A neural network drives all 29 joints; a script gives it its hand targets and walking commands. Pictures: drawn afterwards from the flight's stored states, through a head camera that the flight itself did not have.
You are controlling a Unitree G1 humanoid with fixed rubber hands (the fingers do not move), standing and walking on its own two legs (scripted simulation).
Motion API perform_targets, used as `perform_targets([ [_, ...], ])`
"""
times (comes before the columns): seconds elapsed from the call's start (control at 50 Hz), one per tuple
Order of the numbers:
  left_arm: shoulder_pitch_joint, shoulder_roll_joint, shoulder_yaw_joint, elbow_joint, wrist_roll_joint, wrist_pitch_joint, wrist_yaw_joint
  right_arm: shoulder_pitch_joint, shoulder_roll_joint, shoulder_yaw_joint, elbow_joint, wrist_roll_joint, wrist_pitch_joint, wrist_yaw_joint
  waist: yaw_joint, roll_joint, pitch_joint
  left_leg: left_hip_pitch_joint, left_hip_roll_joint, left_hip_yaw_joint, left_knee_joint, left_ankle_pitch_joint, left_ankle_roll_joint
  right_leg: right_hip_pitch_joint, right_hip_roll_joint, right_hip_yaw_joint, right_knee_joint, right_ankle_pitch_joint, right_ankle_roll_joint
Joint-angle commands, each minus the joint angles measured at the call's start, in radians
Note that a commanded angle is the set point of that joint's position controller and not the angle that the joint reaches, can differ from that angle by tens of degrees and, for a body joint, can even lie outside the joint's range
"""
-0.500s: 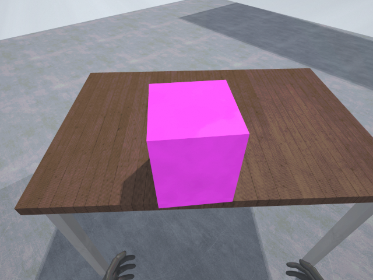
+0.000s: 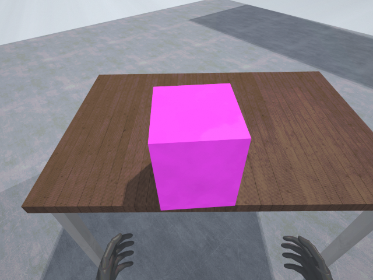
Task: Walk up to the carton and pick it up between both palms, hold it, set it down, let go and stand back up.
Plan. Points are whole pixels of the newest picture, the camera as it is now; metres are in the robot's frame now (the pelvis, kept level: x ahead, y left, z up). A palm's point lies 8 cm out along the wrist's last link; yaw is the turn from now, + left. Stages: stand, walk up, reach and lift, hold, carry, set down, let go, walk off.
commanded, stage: reach and lift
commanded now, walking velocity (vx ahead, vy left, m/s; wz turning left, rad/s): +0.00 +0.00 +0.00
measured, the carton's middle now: (195, 147) +0.45 +0.03 +0.05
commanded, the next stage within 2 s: none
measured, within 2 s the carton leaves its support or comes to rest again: neither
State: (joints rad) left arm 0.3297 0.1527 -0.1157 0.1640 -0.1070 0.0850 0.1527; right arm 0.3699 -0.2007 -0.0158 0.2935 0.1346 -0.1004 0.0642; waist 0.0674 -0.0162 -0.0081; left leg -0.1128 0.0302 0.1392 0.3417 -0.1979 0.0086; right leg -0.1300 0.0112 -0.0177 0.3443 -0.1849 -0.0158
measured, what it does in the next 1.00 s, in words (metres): stands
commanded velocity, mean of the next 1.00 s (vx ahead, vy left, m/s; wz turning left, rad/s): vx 0.00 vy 0.00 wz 0.00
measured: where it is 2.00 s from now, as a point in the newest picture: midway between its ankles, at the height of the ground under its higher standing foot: outside the picture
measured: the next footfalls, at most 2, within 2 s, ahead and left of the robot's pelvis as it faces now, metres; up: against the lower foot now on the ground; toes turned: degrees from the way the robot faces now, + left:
none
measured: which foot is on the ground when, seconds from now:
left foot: down 0.00-1.00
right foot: down 0.00-1.00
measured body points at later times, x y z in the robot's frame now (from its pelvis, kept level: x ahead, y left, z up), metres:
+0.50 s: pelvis +0.01 +0.00 +0.00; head +0.00 +0.00 +0.45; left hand +0.23 +0.21 +0.02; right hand +0.25 -0.19 +0.02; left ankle -0.01 +0.10 -0.75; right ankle +0.00 -0.11 -0.75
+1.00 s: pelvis +0.00 +0.00 +0.00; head +0.00 +0.01 +0.45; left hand +0.29 +0.21 +0.08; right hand +0.33 -0.19 +0.08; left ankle -0.01 +0.10 -0.75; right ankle +0.00 -0.11 -0.75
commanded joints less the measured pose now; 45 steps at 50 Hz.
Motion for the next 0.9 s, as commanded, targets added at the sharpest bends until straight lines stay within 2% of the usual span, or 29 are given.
perform_targets([
  [0.0, -0.125, 0.054, 0.037, -0.203, -0.003, -0.071, 0.003, -0.089, -0.105, -0.038, -0.205, 0.02, -0.047, -0.011, 0.002, -0.011, -0.051, -0.028, -0.015, -0.055, -0.06, 0.119, -0.048, 0.039, -0.001, 0.071, -0.068, 0.105, 0.011],
  [0.28, -0.217, 0.068, 0.068, -0.24, -0.026, -0.17, -0.008, -0.197, -0.1, -0.009, -0.284, 0.057, -0.085, -0.051, -0.001, -0.012, -0.091, -0.02, -0.018, -0.062, -0.063, 0.164, -0.04, 0.103, -0.006, 0.074, -0.073, 0.18, 0.018],
  [0.36, -0.262, 0.064, 0.075, -0.215, -0.024, -0.17, -0.01, -0.254, -0.102, -0.007, -0.249, 0.064, -0.079, -0.059, -0.006, -0.008, -0.09, -0.015, -0.016, -0.068, -0.067, 0.154, -0.041, 0.099, -0.007, 0.071, -0.078, 0.174, 0.016],
  [0.46, -0.32, 0.065, 0.086, -0.276, -0.019, -0.103, -0.008, -0.326, -0.131, -0.008, -0.261, 0.088, -0.041, -0.07, -0.017, -0.002, -0.126, 0.031, -0.017, -0.078, -0.066, 0.216, -0.05, 0.112, 0.0, 0.061, -0.086, 0.244, 0.016],
  [0.6, -0.407, 0.067, 0.126, -0.366, -0.018, 0.051, -0.012, -0.435, -0.164, -0.01, -0.305, 0.125, 0.049, -0.086, -0.022, 0.005, -0.153, 0.071, -0.015, -0.09, -0.077, 0.262, -0.052, 0.122, 0.004, 0.051, -0.1, 0.312, 0.018],
  [0.74, -0.513, 0.078, 0.162, -0.426, -0.033, 0.205, -0.02, -0.584, -0.195, -0.014, -0.33, 0.166, 0.143, -0.103, -0.021, 0.014, -0.184, 0.11, -0.009, -0.096, -0.084, 0.27, -0.048, 0.12, 0.009, 0.046, -0.106, 0.323, 0.019],
  [0.88, -0.638, 0.103, 0.196, -0.443, -0.05, 0.319, -0.023, -0.748, -0.22, -0.015, -0.313, 0.192, 0.222, -0.123, -0.022, 0.009, -0.227, 0.136, -0.007, -0.096, -0.084, 0.269, -0.039, 0.114, 0.014, 0.043, -0.106, 0.319, 0.022],
])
